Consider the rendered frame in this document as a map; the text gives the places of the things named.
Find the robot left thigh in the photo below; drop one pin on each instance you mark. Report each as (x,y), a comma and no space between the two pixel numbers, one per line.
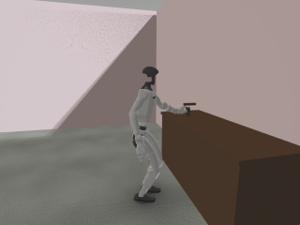
(154,143)

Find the robot right hand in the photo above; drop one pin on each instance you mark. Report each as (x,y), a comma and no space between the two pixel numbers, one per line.
(141,150)

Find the left robot upper arm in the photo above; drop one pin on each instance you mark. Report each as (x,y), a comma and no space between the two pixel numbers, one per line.
(162,105)

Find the right robot upper arm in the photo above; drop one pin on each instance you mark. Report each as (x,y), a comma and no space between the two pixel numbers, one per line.
(143,95)

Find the robot left forearm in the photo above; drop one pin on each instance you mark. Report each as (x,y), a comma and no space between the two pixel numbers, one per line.
(173,110)

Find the robot right forearm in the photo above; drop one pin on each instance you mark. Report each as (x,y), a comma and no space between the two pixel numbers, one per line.
(133,119)

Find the counter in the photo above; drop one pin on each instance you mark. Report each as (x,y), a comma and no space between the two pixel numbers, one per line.
(234,175)

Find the robot left hand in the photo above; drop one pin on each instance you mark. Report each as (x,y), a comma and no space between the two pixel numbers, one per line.
(183,111)

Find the robot thigh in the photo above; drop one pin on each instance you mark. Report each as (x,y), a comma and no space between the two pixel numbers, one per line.
(154,143)
(153,157)

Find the robot right thigh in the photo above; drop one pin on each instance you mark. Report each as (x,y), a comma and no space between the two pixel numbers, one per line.
(153,157)

